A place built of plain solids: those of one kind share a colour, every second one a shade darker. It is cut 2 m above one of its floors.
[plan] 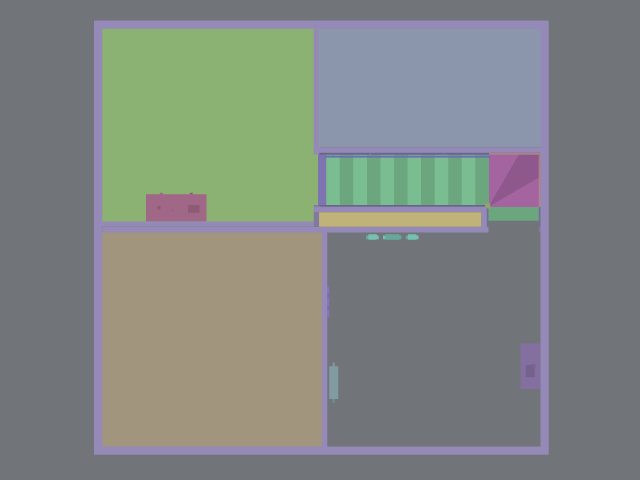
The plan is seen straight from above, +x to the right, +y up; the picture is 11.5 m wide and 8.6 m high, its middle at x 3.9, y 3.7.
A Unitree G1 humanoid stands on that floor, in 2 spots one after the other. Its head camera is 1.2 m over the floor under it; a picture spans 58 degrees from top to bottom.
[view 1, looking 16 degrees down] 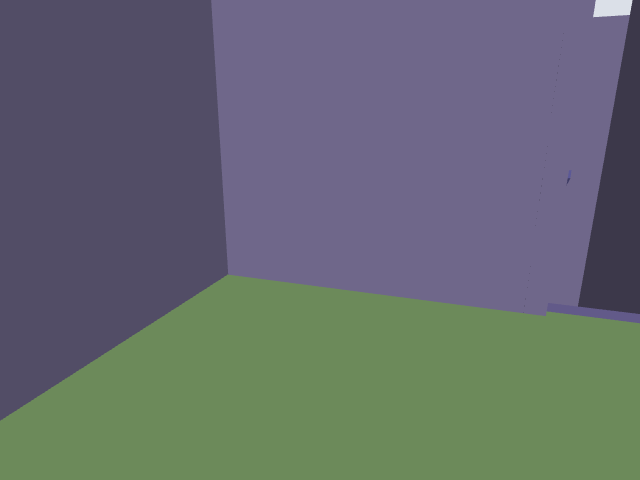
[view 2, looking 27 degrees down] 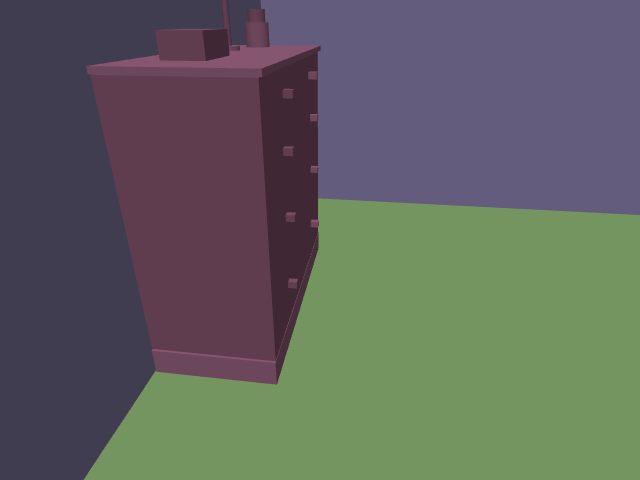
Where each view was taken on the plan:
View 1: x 1.00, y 5.76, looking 19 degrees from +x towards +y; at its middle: wall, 3.07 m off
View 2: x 3.01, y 4.83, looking -172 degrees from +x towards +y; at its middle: upper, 2.64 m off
